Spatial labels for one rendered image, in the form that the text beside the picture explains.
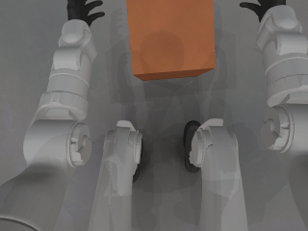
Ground right robot hand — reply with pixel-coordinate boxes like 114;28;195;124
239;0;286;22

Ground right robot thigh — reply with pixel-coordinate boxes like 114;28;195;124
192;126;248;231

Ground robot left forearm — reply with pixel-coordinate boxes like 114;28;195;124
23;19;97;160

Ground right robot upper arm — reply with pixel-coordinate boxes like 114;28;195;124
260;103;308;230

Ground robot right forearm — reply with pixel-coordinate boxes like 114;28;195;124
256;5;308;108

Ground left robot hand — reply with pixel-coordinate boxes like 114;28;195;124
66;0;105;27

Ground left robot upper arm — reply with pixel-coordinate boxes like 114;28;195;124
0;119;92;231

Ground left robot thigh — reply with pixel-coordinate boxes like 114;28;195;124
88;126;142;231

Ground carton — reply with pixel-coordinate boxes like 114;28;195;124
126;0;216;81

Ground robot thigh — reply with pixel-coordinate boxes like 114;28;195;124
192;126;248;231
88;126;142;231

